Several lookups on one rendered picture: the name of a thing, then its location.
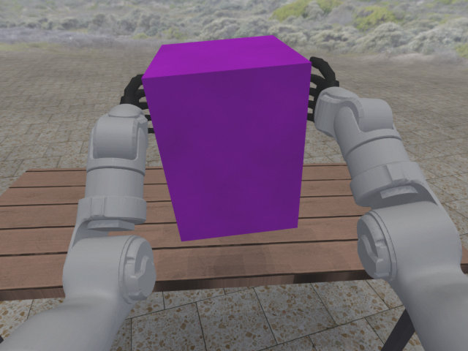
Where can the left robot hand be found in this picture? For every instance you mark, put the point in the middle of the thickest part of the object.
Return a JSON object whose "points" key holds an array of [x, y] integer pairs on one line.
{"points": [[132, 94]]}

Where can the robot left forearm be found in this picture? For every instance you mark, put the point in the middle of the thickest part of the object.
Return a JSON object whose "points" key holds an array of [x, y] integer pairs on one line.
{"points": [[116, 166]]}

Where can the robot right forearm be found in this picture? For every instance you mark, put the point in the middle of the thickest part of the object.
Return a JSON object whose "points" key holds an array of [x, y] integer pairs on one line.
{"points": [[381, 171]]}

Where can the right robot upper arm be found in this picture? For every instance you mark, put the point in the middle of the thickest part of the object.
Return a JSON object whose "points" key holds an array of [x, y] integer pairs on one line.
{"points": [[414, 248]]}

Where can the table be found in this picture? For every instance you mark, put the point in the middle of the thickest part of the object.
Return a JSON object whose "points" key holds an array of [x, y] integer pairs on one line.
{"points": [[39, 211]]}

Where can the left robot upper arm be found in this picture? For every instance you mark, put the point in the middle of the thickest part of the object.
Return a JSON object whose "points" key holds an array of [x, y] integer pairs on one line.
{"points": [[104, 277]]}

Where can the carton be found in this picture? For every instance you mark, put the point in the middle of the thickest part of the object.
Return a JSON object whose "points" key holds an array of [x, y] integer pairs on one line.
{"points": [[229, 117]]}

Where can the right robot hand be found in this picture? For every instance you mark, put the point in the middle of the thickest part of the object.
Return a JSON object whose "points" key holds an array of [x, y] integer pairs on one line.
{"points": [[328, 81]]}

